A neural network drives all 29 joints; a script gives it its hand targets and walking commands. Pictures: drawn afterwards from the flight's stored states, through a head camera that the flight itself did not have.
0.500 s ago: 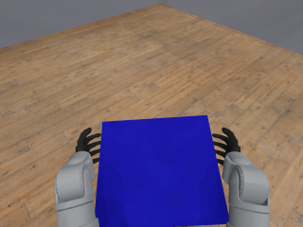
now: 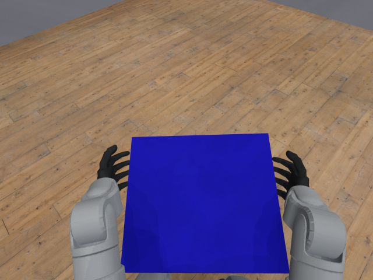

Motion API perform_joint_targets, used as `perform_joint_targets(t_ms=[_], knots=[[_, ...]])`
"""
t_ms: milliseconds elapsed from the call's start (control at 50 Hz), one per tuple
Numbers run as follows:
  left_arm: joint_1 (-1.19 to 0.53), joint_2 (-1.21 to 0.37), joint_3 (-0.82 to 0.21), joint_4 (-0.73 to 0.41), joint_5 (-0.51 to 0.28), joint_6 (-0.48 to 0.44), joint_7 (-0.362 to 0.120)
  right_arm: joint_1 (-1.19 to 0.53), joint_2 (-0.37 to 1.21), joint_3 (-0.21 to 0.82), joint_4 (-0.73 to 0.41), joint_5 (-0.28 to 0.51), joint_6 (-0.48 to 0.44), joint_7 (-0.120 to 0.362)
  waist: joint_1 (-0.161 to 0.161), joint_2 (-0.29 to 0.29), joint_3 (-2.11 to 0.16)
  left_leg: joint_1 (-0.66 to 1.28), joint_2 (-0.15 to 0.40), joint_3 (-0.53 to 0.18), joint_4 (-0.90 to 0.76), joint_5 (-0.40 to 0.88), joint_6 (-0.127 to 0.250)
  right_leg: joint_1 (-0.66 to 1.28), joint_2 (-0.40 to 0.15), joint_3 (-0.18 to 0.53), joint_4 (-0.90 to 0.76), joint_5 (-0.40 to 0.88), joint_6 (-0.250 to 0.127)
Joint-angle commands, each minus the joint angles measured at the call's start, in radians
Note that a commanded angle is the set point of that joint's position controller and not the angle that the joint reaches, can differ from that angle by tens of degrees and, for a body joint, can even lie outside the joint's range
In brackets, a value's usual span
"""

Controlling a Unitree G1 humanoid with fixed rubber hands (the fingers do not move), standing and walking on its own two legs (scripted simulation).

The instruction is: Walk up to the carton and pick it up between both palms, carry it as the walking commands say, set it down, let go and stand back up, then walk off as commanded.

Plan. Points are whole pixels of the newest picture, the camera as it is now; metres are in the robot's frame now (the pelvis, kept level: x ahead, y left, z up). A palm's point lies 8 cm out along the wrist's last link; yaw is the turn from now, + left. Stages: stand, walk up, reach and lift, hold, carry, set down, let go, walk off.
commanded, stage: carry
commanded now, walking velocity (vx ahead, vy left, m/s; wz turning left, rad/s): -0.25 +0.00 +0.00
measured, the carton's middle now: (200, 201) +0.28 -0.02 -0.01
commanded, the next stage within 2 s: none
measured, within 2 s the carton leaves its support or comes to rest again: neither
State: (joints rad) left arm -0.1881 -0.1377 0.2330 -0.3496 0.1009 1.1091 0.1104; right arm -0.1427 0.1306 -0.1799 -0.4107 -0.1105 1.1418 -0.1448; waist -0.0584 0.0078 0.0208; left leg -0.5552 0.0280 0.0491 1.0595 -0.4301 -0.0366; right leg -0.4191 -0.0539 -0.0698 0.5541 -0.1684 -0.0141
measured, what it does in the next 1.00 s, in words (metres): walks backwards: left foot, then right foot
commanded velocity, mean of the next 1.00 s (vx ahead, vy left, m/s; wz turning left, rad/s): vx -0.25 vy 0.00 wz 0.00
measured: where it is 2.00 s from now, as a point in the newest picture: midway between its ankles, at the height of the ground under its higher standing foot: outside the picture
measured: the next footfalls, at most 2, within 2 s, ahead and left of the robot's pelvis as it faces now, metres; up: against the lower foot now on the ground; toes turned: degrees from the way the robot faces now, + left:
left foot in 0.12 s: -0.06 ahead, +0.14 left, +0.00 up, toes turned +5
right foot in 0.50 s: -0.24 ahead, -0.09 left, +0.00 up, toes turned -6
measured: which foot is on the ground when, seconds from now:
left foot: up 0.00-0.10, down 0.12-0.54, up 0.56-0.80, down 0.82-1.00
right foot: down 0.00-0.16, up 0.18-0.48, down 0.50-0.84, up 0.86-1.00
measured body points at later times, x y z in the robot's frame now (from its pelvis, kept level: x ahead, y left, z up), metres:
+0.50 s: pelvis -0.25 +0.03 -0.01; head -0.23 +0.03 +0.44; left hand +0.04 +0.23 +0.07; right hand +0.05 -0.14 +0.07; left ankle -0.10 +0.14 -0.73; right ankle -0.28 -0.09 -0.73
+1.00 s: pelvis -0.47 +0.07 +0.00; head -0.47 +0.09 +0.45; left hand -0.22 +0.28 +0.05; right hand -0.18 -0.08 +0.07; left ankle -0.43 +0.17 -0.73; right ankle -0.43 -0.06 -0.65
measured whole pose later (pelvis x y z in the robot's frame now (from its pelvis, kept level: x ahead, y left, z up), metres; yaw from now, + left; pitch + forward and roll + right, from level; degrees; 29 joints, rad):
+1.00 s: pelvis -0.47 +0.07 +0.00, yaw +1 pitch +0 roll -2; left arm -0.12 -0.13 0.26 -0.32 0.08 1.14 0.17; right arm -0.16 0.13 -0.15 -0.26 -0.14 1.14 -0.12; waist 0.04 0.00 0.00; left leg -0.37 0.05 0.04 0.61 -0.25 0.02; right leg -0.59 -0.03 -0.07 1.12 -0.44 0.03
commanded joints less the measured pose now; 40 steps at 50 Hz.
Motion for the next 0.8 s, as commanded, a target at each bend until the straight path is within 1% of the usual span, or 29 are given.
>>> perform_joint_targets(t_ms=[0, 40, 60, 80, 100, 120, 140, 160, 180, 200, 220, 240, 260, 320, 380, 420, 440, 460, 480, 500, 520, 540, 560, 580, 620, 680, 720, 760, 780], knots=[[-0.329, -0.793, -0.758, -0.022, -0.337, 0.053, -0.329, -0.516, 0.810, 0.815, -0.018, 0.468, 0.022, 0.387, 0.071, -0.192, -0.434, 0.088, 0.005, 0.010, -0.184, -0.050, -0.012, 0.343, -0.253, 0.165, -0.133, 0.423, -0.087], [-0.279, -0.782, -0.748, 0.030, -0.314, 0.064, -0.326, -0.452, 0.789, 0.798, 0.037, 0.442, 0.038, 0.388, 0.071, -0.257, -0.440, 0.150, -0.005, 0.021, -0.381, -0.058, -0.011, 0.374, -0.256, 0.209, -0.127, 0.389, -0.084], [-0.274, -0.775, -0.746, 0.040, -0.303, 0.066, -0.327, -0.457, 0.789, 0.796, 0.045, 0.438, 0.040, 0.391, 0.064, -0.259, -0.432, 0.203, -0.009, 0.029, -0.527, -0.001, -0.007, 0.361, -0.249, 0.213, -0.118, 0.325, -0.069], [-0.279, -0.779, -0.752, 0.049, -0.300, 0.067, -0.328, -0.459, 0.792, 0.794, 0.067, 0.430, 0.043, 0.396, 0.061, -0.218, -0.415, 0.286, 0.013, 0.000, -0.667, 0.081, 0.006, 0.304, -0.223, 0.191, -0.102, 0.228, -0.035], [-0.306, -0.788, -0.761, 0.067, -0.299, 0.069, -0.329, -0.470, 0.803, 0.787, 0.097, 0.425, 0.043, 0.403, 0.059, -0.093, -0.385, 0.365, 0.085, -0.083, -0.714, 0.152, 0.021, 0.194, -0.167, 0.134, -0.031, 0.139, 0.007], [-0.333, -0.798, -0.775, 0.061, -0.309, 0.067, -0.335, -0.476, 0.793, 0.778, 0.106, 0.418, 0.037, 0.409, 0.061, 0.129, -0.339, 0.420, 0.250, -0.279, -0.734, 0.345, 0.068, 0.012, -0.082, 0.056, 0.080, -0.045, 0.054], [-0.390, -0.807, -0.778, 0.040, -0.335, 0.067, -0.341, -0.496, 0.795, 0.774, 0.093, 0.418, 0.027, 0.413, 0.043, 0.311, -0.254, 0.379, 0.407, -0.375, -0.714, 0.615, 0.189, -0.172, 0.008, -0.046, 0.273, -0.335, 0.088], [-0.484, -0.877, -0.824, -0.009, -0.394, 0.068, -0.358, -0.499, 0.822, 0.759, 0.093, 0.418, 0.011, 0.419, 0.033, 0.357, -0.192, 0.164, 0.443, -0.351, -0.735, 0.618, 0.268, -0.131, -0.009, 0.002, 0.510, -0.386, 0.063], [-0.567, -0.885, -0.851, -0.025, -0.419, 0.060, -0.360, -0.535, 0.832, 0.742, 0.110, 0.424, 0.009, 0.418, 0.033, 0.282, -0.151, 0.066, 0.420, -0.312, -0.786, 0.479, 0.276, -0.112, 0.008, 0.020, 0.669, -0.355, 0.048], [-0.632, -0.874, -0.867, -0.050, -0.440, 0.045, -0.364, -0.598, 0.846, 0.728, 0.076, 0.436, 0.004, 0.414, 0.039, 0.189, -0.134, 0.032, 0.363, -0.272, -0.802, 0.306, 0.246, -0.089, 0.024, 0.033, 0.735, -0.321, 0.040], [-0.633, -0.882, -0.886, -0.075, -0.456, 0.039, -0.365, -0.617, 0.844, 0.733, 0.026, 0.434, -0.001, 0.407, 0.048, 0.164, -0.146, 0.066, 0.304, -0.187, -0.766, 0.260, 0.197, -0.103, 0.017, 0.050, 0.739, -0.276, 0.038], [-0.643, -0.883, -0.900, -0.093, -0.475, 0.039, -0.365, -0.626, 0.853, 0.734, 0.015, 0.430, -0.005, 0.395, 0.053, 0.174, -0.169, 0.125, 0.259, -0.123, -0.732, 0.283, 0.157, -0.135, 0.015, 0.047, 0.702, -0.257, 0.038], [-0.626, -0.869, -0.907, -0.083, -0.485, 0.043, -0.363, -0.591, 0.846, 0.722, 0.031, 0.418, -0.006, 0.385, 0.052, 0.162, -0.198, 0.205, 0.240, -0.109, -0.720, 0.278, 0.140, -0.173, 0.026, 0.032, 0.652, -0.241, 0.047], [-0.521, -0.836, -0.885, -0.010, -0.468, 0.062, -0.365, -0.457, 0.816, 0.686, 0.076, 0.366, -0.010, 0.365, 0.050, 0.201, -0.277, 0.331, 0.257, -0.180, -0.700, 0.366, 0.168, -0.149, 0.033, -0.015, 0.494, -0.273, 0.070], [-0.445, -0.827, -0.867, 0.046, -0.462, 0.077, -0.371, -0.399, 0.798, 0.669, 0.113, 0.341, -0.004, 0.357, 0.050, 0.271, -0.352, 0.369, 0.282, -0.251, -0.711, 0.366, 0.178, -0.007, 0.048, -0.019, 0.219, -0.330, 0.048], [-0.416, -0.840, -0.857, 0.070, -0.453, 0.077, -0.372, -0.396, 0.792, 0.677, 0.111, 0.332, -0.001, 0.357, 0.058, 0.251, -0.378, 0.369, 0.259, -0.223, -0.685, 0.359, 0.136, 0.116, 0.070, -0.050, -0.051, -0.222, 0.037], [-0.421, -0.846, -0.854, 0.063, -0.449, 0.073, -0.372, -0.424, 0.790, 0.685, 0.094, 0.338, -0.004, 0.358, 0.063, 0.220, -0.398, 0.334, 0.237, -0.200, -0.660, 0.356, 0.091, 0.218, 0.035, -0.023, -0.187, -0.102, 0.036], [-0.442, -0.849, -0.851, 0.050, -0.452, 0.066, -0.373, -0.458, 0.798, 0.703, 0.072, 0.347, -0.007, 0.362, 0.060, 0.101, -0.409, 0.257, 0.200, -0.169, -0.610, 0.335, 0.051, 0.312, -0.046, 0.070, -0.237, -0.097, 0.023], [-0.464, -0.849, -0.842, 0.038, -0.450, 0.061, -0.373, -0.503, 0.813, 0.724, 0.048, 0.365, -0.008, 0.366, 0.057, -0.073, -0.387, 0.146, 0.117, -0.104, -0.535, 0.258, 0.016, 0.344, -0.181, 0.240, -0.280, -0.122, -0.013], [-0.448, -0.843, -0.837, 0.014, -0.447, 0.057, -0.373, -0.550, 0.802, 0.742, 0.007, 0.384, -0.009, 0.369, 0.064, -0.259, -0.357, 0.028, 0.022, -0.013, -0.365, -0.001, -0.014, 0.310, -0.374, 0.393, -0.258, 0.063, -0.090], [-0.471, -0.859, -0.835, -0.001, -0.435, 0.045, -0.371, -0.626, 0.851, 0.779, -0.062, 0.417, -0.006, 0.380, 0.069, -0.369, -0.299, 0.047, 0.038, -0.038, -0.170, -0.071, 0.003, 0.118, -0.449, 0.335, -0.249, 0.209, -0.184], [-0.488, -0.875, -0.826, 0.010, -0.426, 0.044, -0.368, -0.688, 0.866, 0.798, -0.086, 0.441, -0.007, 0.385, 0.064, -0.323, -0.257, 0.067, 0.046, -0.064, 0.000, -0.084, 0.015, 0.007, -0.425, 0.289, -0.289, 0.190, -0.197], [-0.519, -0.899, -0.825, -0.010, -0.436, 0.043, -0.363, -0.674, 0.877, 0.805, -0.050, 0.457, -0.008, 0.389, 0.067, -0.189, -0.245, 0.067, 0.013, -0.030, 0.089, -0.057, 0.005, 0.015, -0.349, 0.196, -0.303, 0.130, -0.178], [-0.512, -0.909, -0.813, -0.021, -0.426, 0.044, -0.360, -0.686, 0.882, 0.822, -0.062, 0.473, -0.011, 0.389, 0.068, -0.128, -0.267, 0.030, 0.006, -0.033, 0.124, -0.021, -0.007, 0.070, -0.293, 0.139, -0.264, 0.124, -0.144], [-0.497, -0.876, -0.812, -0.075, -0.401, 0.037, -0.347, -0.651, 0.873, 0.843, -0.065, 0.491, -0.007, 0.391, 0.064, -0.142, -0.308, 0.017, 0.003, -0.035, 0.122, 0.001, -0.011, 0.134, -0.255, 0.107, -0.206, 0.213, -0.100], [-0.372, -0.818, -0.769, -0.014, -0.347, 0.050, -0.329, -0.545, 0.826, 0.810, 0.003, 0.476, 0.014, 0.390, 0.066, -0.159, -0.394, 0.053, 0.013, 0.009, -0.098, -0.010, -0.017, 0.291, -0.244, 0.111, -0.124, 0.456, -0.080], [-0.307, -0.802, -0.751, 0.041, -0.325, 0.060, -0.328, -0.494, 0.797, 0.797, 0.032, 0.449, 0.027, 0.388, 0.068, -0.234, -0.427, 0.107, 0.005, 0.010, -0.270, -0.037, -0.012, 0.358, -0.254, 0.156, -0.095, 0.534, -0.078], [-0.288, -0.797, -0.742, 0.074, -0.307, 0.066, -0.328, -0.471, 0.798, 0.788, 0.071, 0.434, 0.037, 0.390, 0.060, -0.259, -0.416, 0.192, -0.005, 0.028, -0.554, 0.056, -0.011, 0.380, -0.245, 0.179, -0.075, 0.441, -0.055], [-0.273, -0.797, -0.743, 0.100, -0.292, 0.067, -0.328, -0.477, 0.790, 0.783, 0.087, 0.426, 0.039, 0.394, 0.056, -0.217, -0.413, 0.281, 0.017, 0.001, -0.681, 0.143, -0.003, 0.325, -0.214, 0.158, -0.037, 0.336, -0.027]])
